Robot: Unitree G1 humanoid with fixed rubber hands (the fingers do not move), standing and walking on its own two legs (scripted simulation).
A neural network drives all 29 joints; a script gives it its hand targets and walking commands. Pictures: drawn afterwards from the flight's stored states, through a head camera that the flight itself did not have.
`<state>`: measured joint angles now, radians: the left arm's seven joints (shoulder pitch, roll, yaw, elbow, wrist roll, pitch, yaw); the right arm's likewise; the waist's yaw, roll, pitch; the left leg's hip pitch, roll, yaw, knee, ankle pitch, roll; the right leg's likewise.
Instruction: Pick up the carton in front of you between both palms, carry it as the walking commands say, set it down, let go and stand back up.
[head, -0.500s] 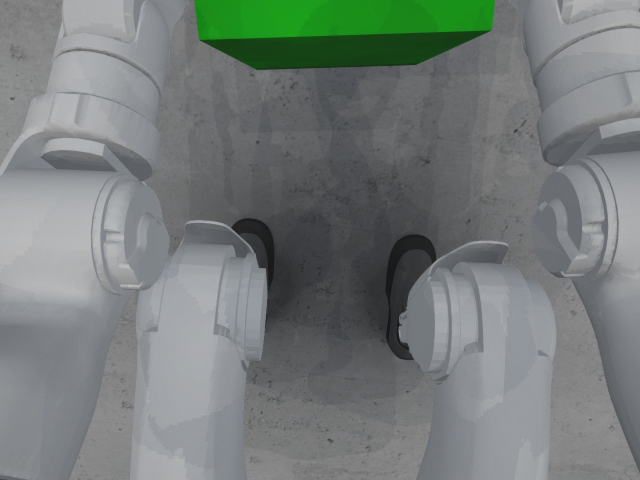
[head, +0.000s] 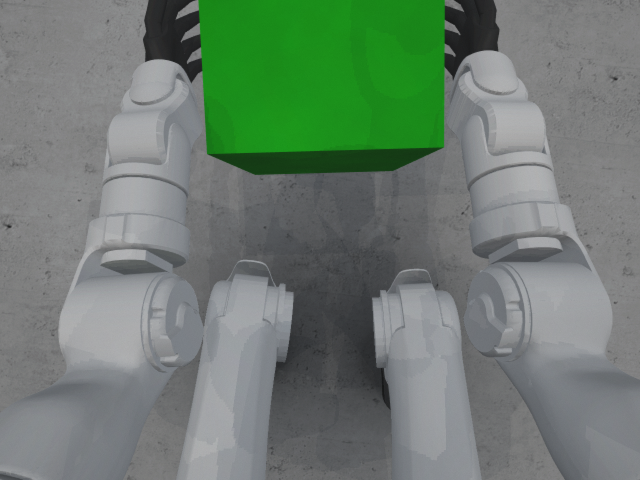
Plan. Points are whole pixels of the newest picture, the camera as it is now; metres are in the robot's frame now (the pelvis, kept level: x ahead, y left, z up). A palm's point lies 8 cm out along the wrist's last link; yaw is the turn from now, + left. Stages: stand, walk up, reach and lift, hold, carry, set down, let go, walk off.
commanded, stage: reach and lift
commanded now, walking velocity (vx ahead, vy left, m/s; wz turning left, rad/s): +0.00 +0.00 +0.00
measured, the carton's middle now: (322, 78) +0.54 +0.02 -0.17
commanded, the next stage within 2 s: none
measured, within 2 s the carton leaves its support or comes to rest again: neither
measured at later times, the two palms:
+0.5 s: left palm (84, 32) +0.48 +0.17 +0.06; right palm (575, 26) +0.50 -0.13 +0.06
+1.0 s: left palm out of the picture +0.43 +0.16 +0.22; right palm out of the picture +0.44 -0.14 +0.22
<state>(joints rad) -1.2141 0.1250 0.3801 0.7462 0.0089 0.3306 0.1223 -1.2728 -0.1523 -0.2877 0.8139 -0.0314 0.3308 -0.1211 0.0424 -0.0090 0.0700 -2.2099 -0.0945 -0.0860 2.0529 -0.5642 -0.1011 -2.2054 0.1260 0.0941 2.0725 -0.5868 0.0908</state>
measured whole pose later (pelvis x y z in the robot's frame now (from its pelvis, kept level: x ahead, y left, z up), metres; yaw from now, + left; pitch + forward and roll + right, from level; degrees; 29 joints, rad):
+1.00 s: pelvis +0.05 +0.00 +0.25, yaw +0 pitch +29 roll +0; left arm -0.62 -0.09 0.39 0.61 0.21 0.36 0.04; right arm -0.63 0.09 -0.38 0.64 -0.20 0.35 -0.05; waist 0.02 -0.02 -0.22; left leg -1.26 -0.08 -0.13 1.19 -0.43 -0.05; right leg -1.25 0.10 0.13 1.20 -0.45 0.04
